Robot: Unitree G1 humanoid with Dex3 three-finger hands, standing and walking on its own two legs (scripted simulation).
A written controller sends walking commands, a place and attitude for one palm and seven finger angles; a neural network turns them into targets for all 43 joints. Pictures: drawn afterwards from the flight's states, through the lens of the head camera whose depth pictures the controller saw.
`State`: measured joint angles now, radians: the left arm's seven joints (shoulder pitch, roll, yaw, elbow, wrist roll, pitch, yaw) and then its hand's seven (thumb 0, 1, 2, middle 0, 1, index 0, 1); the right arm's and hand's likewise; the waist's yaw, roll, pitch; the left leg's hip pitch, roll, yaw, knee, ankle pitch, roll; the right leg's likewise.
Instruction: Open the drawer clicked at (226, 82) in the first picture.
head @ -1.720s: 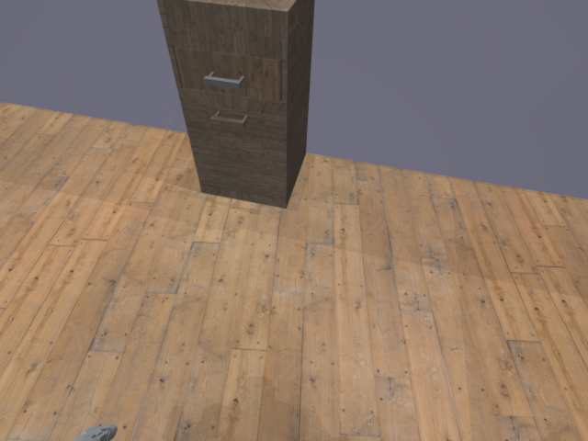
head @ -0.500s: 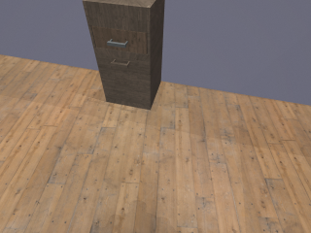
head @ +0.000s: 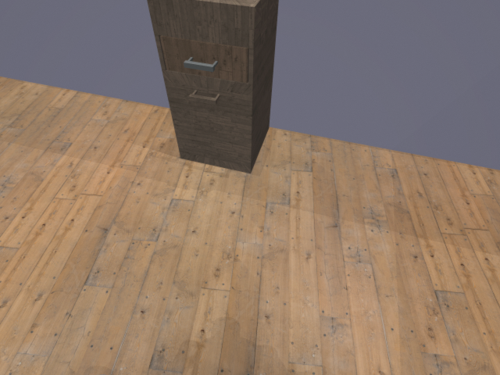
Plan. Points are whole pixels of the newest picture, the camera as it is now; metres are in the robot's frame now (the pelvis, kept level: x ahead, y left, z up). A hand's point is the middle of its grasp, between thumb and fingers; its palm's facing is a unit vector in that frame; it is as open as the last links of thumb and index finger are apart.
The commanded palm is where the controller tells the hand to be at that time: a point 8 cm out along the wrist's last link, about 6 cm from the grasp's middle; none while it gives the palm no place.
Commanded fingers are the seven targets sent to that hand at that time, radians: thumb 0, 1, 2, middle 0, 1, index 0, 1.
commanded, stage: walk to a spot facing it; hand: left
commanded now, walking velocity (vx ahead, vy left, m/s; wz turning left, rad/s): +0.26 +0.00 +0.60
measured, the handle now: (201, 63) +1.29 +0.27 -0.14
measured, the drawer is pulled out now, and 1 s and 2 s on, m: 0.00 0.00 0.00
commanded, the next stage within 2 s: turn to face it in 1.30 s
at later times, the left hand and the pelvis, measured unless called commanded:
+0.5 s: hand out of the picture +0.07 +0.26 -0.16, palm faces +0.27 -0.94 -0.19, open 7.4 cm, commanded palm none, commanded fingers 0.00 0.90 0.90 -0.20 -0.30 -0.20 -0.30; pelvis +0.07 +0.05 +0.01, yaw +17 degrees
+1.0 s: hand out of the picture +0.14 +0.22 -0.17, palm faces +0.57 -0.79 -0.21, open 7.3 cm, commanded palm none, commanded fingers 0.00 0.90 0.90 -0.20 -0.30 -0.20 -0.30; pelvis +0.26 +0.08 +0.00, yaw +34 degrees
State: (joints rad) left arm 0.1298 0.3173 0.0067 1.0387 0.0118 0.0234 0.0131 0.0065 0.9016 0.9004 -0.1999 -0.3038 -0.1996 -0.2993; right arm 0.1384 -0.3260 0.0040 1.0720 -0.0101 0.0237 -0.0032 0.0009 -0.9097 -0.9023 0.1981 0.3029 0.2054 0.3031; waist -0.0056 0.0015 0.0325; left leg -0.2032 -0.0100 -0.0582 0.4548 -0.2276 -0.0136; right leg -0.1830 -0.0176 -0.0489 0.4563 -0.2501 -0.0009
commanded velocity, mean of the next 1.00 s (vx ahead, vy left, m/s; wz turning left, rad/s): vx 0.33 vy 0.00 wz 0.51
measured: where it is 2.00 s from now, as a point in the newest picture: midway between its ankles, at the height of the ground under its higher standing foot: (173, 305)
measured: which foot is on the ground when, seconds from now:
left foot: down 0.00-0.68, up 0.70-1.00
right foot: down 0.00-0.20, up 0.22-0.66, down 0.68-1.00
